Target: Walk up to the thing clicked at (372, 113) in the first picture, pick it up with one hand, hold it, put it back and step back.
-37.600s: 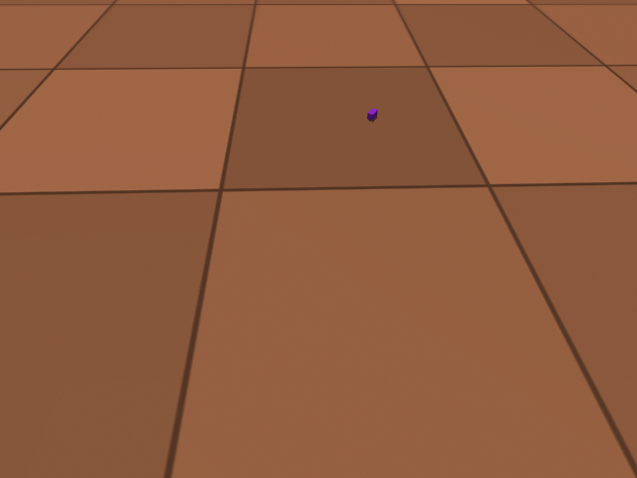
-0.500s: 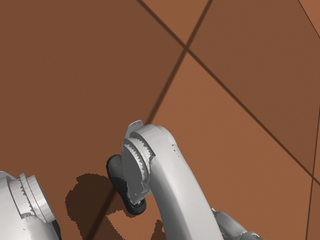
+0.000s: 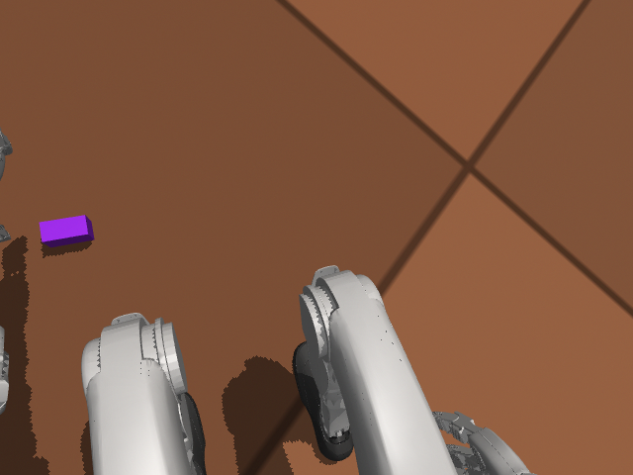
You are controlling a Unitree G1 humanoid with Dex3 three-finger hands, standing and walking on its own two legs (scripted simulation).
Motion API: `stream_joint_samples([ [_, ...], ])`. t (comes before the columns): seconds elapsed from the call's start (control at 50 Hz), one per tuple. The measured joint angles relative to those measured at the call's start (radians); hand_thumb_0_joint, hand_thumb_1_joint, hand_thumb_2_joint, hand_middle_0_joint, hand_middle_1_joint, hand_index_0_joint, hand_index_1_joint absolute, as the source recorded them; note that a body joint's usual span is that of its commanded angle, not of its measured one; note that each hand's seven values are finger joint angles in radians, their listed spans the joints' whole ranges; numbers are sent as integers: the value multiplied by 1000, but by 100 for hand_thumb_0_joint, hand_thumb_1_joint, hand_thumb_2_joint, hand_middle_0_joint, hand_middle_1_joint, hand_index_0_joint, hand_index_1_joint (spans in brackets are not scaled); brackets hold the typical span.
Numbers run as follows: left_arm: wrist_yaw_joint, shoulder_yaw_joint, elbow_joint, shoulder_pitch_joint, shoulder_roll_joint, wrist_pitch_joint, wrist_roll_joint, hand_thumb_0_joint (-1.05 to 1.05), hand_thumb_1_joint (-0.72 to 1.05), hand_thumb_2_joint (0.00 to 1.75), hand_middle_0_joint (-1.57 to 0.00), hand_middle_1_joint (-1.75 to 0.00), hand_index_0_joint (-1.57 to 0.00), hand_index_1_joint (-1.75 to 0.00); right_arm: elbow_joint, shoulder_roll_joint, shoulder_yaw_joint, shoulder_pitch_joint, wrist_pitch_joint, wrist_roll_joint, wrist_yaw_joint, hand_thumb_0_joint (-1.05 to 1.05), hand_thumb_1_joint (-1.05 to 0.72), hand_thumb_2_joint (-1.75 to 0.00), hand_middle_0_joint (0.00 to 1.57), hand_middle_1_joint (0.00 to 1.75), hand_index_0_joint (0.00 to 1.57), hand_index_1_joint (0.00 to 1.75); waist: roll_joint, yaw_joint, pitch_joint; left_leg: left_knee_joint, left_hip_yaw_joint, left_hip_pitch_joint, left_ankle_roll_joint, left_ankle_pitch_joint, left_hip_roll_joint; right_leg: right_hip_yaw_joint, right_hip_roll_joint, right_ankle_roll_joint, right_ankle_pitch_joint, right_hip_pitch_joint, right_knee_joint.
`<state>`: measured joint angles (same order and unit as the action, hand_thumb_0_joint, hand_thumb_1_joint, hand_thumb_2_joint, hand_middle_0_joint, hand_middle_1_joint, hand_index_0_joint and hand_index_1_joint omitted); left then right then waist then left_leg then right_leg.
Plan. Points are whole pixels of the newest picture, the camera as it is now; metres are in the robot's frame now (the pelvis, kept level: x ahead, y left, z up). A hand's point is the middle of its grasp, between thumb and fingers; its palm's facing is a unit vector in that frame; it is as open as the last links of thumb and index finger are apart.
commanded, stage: withdraw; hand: left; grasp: from above
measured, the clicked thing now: (67, 231) +0.49 +0.28 -0.33
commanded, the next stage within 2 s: home in 0.34 s
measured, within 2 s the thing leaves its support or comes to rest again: neither
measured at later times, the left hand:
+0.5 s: hand (22, 217) +0.48 +0.29 -0.19, palm faces -0.43 -0.04 -0.90, open 11.9 cm
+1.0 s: hand out of the picture +0.36 +0.26 -0.01, palm faces -0.31 -0.63 -0.71, open 7.8 cm
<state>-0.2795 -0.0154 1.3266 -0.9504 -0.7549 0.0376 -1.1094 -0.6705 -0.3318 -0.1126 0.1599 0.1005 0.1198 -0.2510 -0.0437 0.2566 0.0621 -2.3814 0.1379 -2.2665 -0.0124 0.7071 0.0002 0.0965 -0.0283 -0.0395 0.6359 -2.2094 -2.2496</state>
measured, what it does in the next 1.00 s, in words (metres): rises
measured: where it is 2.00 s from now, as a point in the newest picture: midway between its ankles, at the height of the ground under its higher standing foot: (262, 450)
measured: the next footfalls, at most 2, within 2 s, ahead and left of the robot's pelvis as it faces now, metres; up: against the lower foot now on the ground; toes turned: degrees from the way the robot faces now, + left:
none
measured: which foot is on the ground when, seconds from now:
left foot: down 0.00-1.00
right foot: down 0.00-1.00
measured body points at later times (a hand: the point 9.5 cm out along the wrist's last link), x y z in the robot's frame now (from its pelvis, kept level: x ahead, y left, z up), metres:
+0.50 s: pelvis -0.01 +0.00 -0.02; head +0.24 +0.08 +0.34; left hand +0.50 +0.29 -0.14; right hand +0.02 -0.28 -0.10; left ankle +0.07 +0.12 -0.31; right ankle +0.11 -0.12 -0.31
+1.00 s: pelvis +0.01 +0.00 +0.12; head +0.19 +0.05 +0.52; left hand +0.37 +0.30 +0.04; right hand +0.15 -0.27 +0.00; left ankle +0.07 +0.12 -0.31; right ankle +0.11 -0.12 -0.31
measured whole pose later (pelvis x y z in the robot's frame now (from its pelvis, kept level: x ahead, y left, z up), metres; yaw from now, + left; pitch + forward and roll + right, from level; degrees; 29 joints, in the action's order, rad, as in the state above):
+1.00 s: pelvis +0.01 +0.00 +0.12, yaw +5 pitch +35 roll -6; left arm -0.02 0.03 0.62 -0.41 -0.48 -0.06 -0.55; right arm -0.60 -0.31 0.01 0.17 -0.01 0.01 -0.08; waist -0.05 0.10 0.20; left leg -2.00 0.07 -1.93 -0.01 0.67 0.00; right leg 0.04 -0.01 -0.03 0.63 -1.90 -1.92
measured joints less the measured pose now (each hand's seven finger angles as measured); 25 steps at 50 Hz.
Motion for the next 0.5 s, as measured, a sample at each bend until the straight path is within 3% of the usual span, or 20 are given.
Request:
stream_joint_samples([
  [0.08,93,-27,-13,-23,33,40,7,0,-12,70,-43,-63,-41,-64,25,-2,10,-14,-33,-15,46,0,-91,-91,20,30,20,30,3,-17,-11,47,-15,31,4,-31,7,-13,9,6,-18,27,31],
  [0.16,111,-23,-2,-40,37,103,-31,0,-12,71,-43,-63,-42,-65,36,-7,7,-15,-57,-18,93,0,-91,-91,20,30,20,30,24,-13,-19,65,-13,35,12,-53,13,-10,14,14,-34,29,41],
  [0.22,87,-7,19,-47,24,148,-71,0,-13,71,-43,-64,-42,-65,33,-10,4,-9,-69,-13,117,0,-91,-90,20,30,20,30,45,1,-24,58,-9,23,18,-61,16,-7,16,18,-42,17,33],
  [0.34,-11,16,132,-79,-19,192,-147,0,-14,72,-41,-65,-40,-66,5,-10,-10,8,-71,5,136,0,-90,-90,20,30,20,30,68,34,-34,14,-4,-24,19,-62,20,-4,16,16,-43,-26,-7],
  [0.44,-83,45,193,-106,-58,198,-186,0,-15,72,-40,-66,-39,-67,-13,9,-23,29,-49,23,137,0,-90,-90,20,30,20,30,77,55,-59,-27,-3,-63,11,-55,19,-3,13,8,-38,-60,-40],
  [0.5,-108,65,154,-95,-63,183,-188,0,-14,73,-40,-66,-39,-67,-20,26,-24,49,-35,30,131,0,-90,-90,20,30,20,30,74,59,-65,-41,-6,-82,6,-47,19,-6,13,3,-29,-76,-53],
])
